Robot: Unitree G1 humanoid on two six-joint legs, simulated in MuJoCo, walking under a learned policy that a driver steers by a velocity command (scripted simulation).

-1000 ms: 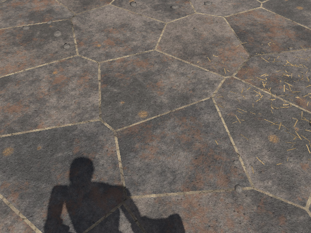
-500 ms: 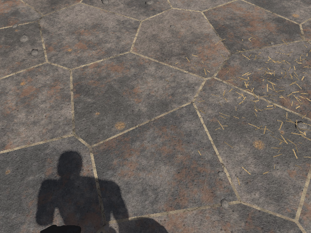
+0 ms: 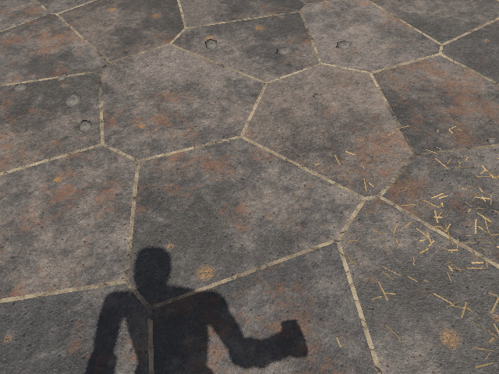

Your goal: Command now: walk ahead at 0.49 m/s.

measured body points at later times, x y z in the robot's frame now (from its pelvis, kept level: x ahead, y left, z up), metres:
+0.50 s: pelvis +0.27 +0.06 +0.00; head +0.31 +0.07 +0.45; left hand +0.42 +0.33 -0.12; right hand +0.34 -0.21 -0.12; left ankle +0.27 +0.15 -0.75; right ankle +0.39 -0.10 -0.69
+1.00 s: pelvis +0.39 +0.04 -0.02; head +0.40 +0.05 +0.43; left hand +0.52 +0.29 -0.14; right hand +0.44 -0.23 -0.15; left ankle +0.37 +0.18 -0.75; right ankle +0.46 -0.07 -0.75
